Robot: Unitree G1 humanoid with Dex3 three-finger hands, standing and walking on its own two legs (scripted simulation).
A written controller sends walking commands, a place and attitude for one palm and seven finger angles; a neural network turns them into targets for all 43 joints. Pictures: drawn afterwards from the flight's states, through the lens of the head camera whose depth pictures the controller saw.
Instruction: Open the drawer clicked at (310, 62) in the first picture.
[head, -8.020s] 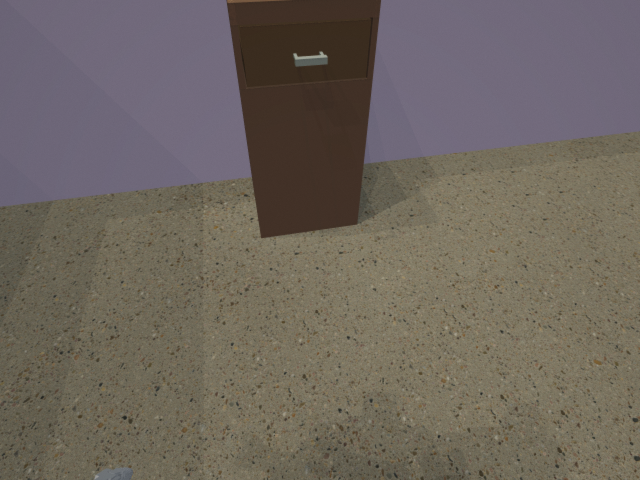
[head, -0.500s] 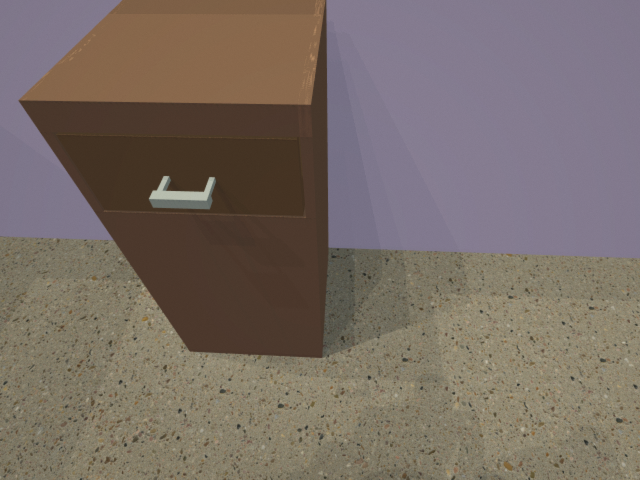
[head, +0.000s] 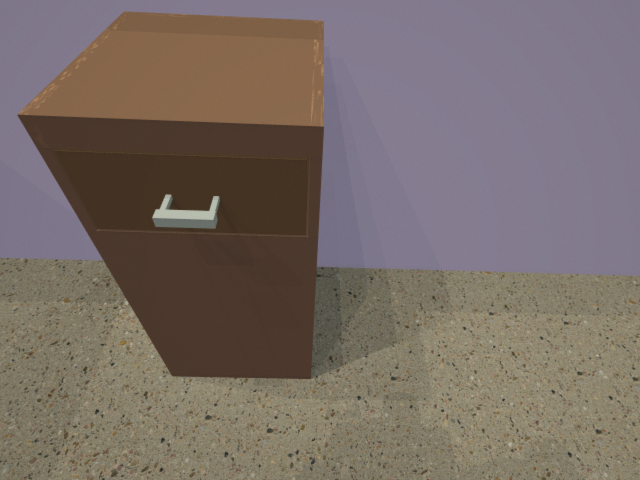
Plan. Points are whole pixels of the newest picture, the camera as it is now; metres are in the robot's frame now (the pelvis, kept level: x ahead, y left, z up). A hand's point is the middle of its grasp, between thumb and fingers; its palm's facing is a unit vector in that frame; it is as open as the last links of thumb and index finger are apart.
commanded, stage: come to a stop and stand still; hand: left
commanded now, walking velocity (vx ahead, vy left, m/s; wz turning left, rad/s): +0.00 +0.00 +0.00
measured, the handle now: (188, 210) +0.52 +0.26 +0.01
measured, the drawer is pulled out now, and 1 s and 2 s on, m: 0.00 0.00 0.00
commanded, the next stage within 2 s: look again from close up in 0.04 s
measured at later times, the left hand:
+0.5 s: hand out of the picture +0.00 +0.16 -0.18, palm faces +0.01 -0.98 -0.21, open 7.3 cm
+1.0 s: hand out of the picture -0.02 +0.16 -0.19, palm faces +0.10 -0.97 -0.20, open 7.3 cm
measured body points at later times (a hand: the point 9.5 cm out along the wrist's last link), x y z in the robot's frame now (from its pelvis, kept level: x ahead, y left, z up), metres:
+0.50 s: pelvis -0.01 -0.02 -0.01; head -0.01 -0.03 +0.44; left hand +0.00 +0.21 -0.16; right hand -0.01 -0.24 -0.17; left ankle -0.04 +0.11 -0.74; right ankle -0.03 -0.15 -0.74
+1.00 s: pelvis -0.01 -0.02 -0.01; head +0.01 -0.02 +0.44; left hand -0.02 +0.21 -0.17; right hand +0.01 -0.26 -0.17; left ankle -0.03 +0.10 -0.74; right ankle -0.03 -0.15 -0.74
